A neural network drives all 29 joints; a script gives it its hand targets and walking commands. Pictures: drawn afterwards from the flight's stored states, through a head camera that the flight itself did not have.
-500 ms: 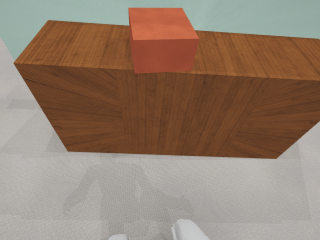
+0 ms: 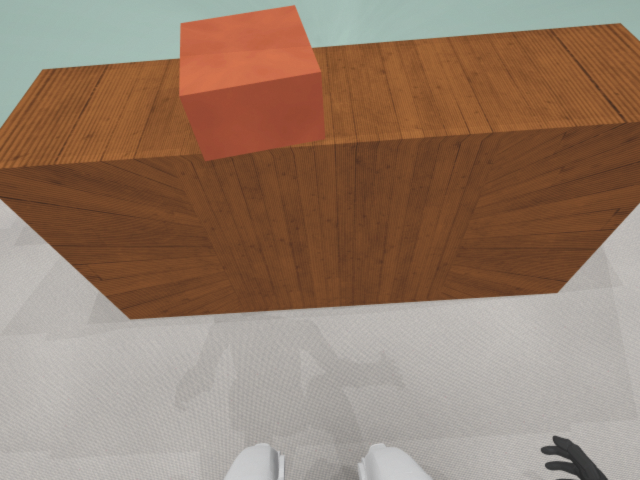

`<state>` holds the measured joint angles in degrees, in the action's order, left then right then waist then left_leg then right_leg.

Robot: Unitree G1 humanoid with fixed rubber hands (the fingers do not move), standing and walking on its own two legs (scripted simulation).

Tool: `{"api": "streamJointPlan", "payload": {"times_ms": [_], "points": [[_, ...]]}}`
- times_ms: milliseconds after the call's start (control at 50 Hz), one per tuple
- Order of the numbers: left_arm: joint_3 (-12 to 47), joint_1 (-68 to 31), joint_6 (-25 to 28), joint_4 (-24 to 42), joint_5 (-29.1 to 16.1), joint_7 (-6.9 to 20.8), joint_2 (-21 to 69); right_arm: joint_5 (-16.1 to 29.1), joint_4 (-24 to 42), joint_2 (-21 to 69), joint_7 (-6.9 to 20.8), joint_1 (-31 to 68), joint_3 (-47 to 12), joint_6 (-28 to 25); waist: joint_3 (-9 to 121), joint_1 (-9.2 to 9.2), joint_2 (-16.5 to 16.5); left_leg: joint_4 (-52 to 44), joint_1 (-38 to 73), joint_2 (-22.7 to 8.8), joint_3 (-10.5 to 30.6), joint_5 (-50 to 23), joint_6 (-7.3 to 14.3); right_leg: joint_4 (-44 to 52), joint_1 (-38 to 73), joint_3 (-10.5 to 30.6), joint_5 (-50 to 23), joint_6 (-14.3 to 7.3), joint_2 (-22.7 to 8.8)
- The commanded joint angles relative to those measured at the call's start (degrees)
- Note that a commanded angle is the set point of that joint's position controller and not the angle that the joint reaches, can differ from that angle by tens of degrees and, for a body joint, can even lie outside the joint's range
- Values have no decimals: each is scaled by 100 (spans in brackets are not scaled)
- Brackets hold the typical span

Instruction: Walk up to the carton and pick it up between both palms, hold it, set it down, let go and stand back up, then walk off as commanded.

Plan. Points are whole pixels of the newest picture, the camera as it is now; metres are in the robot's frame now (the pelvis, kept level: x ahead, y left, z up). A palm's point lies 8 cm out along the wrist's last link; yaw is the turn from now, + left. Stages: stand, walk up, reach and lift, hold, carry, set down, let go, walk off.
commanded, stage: walk up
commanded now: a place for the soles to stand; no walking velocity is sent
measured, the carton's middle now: (251, 80) +0.83 +0.13 +0.04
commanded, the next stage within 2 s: none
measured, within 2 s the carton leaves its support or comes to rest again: neither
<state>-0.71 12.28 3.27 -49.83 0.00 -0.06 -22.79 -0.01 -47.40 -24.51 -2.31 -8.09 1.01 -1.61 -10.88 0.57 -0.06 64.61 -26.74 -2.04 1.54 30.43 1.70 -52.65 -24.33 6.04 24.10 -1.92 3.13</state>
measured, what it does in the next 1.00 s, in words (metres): steps on the spot: left foot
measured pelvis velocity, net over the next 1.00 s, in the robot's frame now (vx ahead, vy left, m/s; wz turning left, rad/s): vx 0.00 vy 0.07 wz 0.00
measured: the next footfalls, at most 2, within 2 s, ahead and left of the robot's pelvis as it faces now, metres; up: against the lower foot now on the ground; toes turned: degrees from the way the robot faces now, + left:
left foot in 0.18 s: +0.09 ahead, +0.19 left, +0.00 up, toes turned +0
right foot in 1.58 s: +0.29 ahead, -0.03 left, +0.00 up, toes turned +2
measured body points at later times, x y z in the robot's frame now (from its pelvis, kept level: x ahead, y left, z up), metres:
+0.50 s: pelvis -0.01 +0.06 +0.00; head +0.03 +0.06 +0.44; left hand +0.07 +0.38 -0.12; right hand +0.11 -0.27 -0.10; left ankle +0.05 +0.19 -0.70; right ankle +0.04 -0.08 -0.70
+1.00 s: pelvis +0.00 +0.07 +0.00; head +0.04 +0.07 +0.45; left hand +0.07 +0.39 -0.11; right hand +0.13 -0.26 -0.10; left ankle +0.05 +0.19 -0.68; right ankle +0.04 -0.08 -0.69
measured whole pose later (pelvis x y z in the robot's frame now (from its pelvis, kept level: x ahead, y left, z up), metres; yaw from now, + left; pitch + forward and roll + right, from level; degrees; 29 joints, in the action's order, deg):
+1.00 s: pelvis +0.00 +0.07 +0.00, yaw +0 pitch -3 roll -1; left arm -0.7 13.7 4.0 -53.6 0.0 -0.3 -24.4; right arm 0.0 -47.4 -24.5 1.3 -8.7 1.0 -1.3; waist -7.9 0.5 0.4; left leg 54.7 -26.0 -0.9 0.5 28.5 1.5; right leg -48.9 -21.9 6.4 26.6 -0.7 1.9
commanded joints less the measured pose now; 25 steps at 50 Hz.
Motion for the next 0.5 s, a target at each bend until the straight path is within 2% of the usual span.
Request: {"api": "streamJointPlan", "payload": {"times_ms": [0,60,80,100,120,140,160,180,200,220,260,280,300,320,340,360,380,400,420,440,460,480], "points": [[-662,480,159,146,126,-281,-1667,-14,-30,-1248,-12,56,475,32,1224,-243,-699,-928,-744,-218,362,-211,-50,2345,1653,2855,-2320,-545,-1440],[-649,156,131,251,149,-247,-1659,-62,-69,-1228,7,-80,509,-27,1279,-111,-800,-1328,-182,-141,200,-201,10,2246,1016,2733,-1724,-835,-1460],[-634,-37,113,305,145,-223,-1643,-77,-111,-1198,21,-206,514,-58,1306,-22,-794,-1604,227,-113,118,-392,48,2159,638,2555,-1399,-920,-1401],[-606,-321,83,372,127,-194,-1608,-95,-192,-1130,39,-442,517,-104,1330,166,-691,-2166,903,-68,-3,-907,101,1955,74,2196,-1029,-925,-1244],[-522,-618,31,371,75,-184,-1399,-102,-321,-1067,44,-661,512,-148,1277,347,-462,-2728,1657,-28,25,-1428,164,1619,-559,1611,-1185,-685,-990],[-424,-592,4,378,27,-177,-1091,-168,-347,-1252,31,-914,568,-206,1471,448,170,-3314,2254,-585,978,-1404,363,858,-1082,1013,-1093,-327,-686],[-367,-389,-43,306,-14,-188,-850,-208,-233,-1579,27,-716,595,-249,1392,297,975,-4133,1849,-1355,2575,-704,767,-129,-1050,352,-109,14,7],[-422,-254,-94,219,27,-210,-1110,-186,-91,-1706,45,-330,580,-248,1242,129,826,-4411,1376,-1828,3023,123,1104,-404,-887,0,917,79,-96],[-488,-197,-110,149,63,-180,-1325,-184,-37,-1708,60,-34,575,-247,1157,76,650,-4391,1021,-1792,2871,650,1229,-524,-616,-32,972,78,-295],[-509,-107,-93,111,74,-135,-1325,-217,10,-1654,67,104,558,-247,983,17,745,-4272,789,-1688,2680,594,1193,-380,-462,-119,954,63,-398],[-507,204,-38,-83,94,-67,-1259,-192,109,-1523,88,305,525,-213,1003,-121,917,-3933,514,-1404,2067,19,1015,284,90,-318,656,3,-368],[-518,368,-14,-176,93,-51,-1238,-160,147,-1476,105,342,504,-184,1087,-190,897,-3747,353,-1279,1826,-249,932,766,467,-383,233,-20,-315],[-524,465,8,-230,95,-51,-1231,-132,168,-1400,121,367,470,-157,1176,-241,795,-3510,187,-1147,1595,-470,829,1146,846,-350,-119,-63,-251],[-519,498,31,-240,108,-65,-1246,-98,195,-1296,132,393,439,-129,1249,-286,592,-3221,71,-974,1336,-580,657,1553,1122,-146,-380,-133,-259],[-534,492,51,-248,141,-88,-1360,-45,220,-1161,138,386,405,-102,1356,-288,193,-2774,-72,-733,1054,-589,462,1919,1294,501,-517,-279,-517],[-507,295,78,-180,164,-102,-1459,3,212,-1045,152,389,388,-60,1321,-196,-169,-2356,19,-342,622,-393,233,2451,954,1454,-52,-477,-889],[-504,-26,81,-124,169,-99,-1572,-3,117,-1055,161,272,420,-12,1190,-61,-255,-1990,313,-28,252,-219,128,2747,424,2127,654,-680,-1184],[-485,-346,71,-62,170,-85,-1633,-25,35,-1076,162,129,435,-1,1087,63,-245,-1969,559,55,167,-117,114,2793,10,2368,1005,-800,-1283],[-464,-539,51,-46,168,-76,-1625,-37,-26,-1102,172,-23,450,-20,1071,162,-188,-2208,867,33,234,-104,144,2733,-316,2216,1210,-785,-1203],[-430,-677,25,-56,154,-65,-1528,-60,-101,-1157,186,-207,464,-53,1104,254,-63,-2630,1266,-106,439,-76,213,2564,-657,1773,1303,-626,-982],[-389,-746,-9,-49,135,-51,-1361,-84,-147,-1271,194,-343,487,-93,1154,295,205,-3154,1594,-347,872,159,358,2186,-945,1135,1209,-391,-657],[-363,-586,-43,-105,118,-41,-1218,-109,-133,-1421,189,-325,516,-134,1171,214,517,-3647,1503,-759,1568,622,563,1537,-861,546,744,-194,-371]]}}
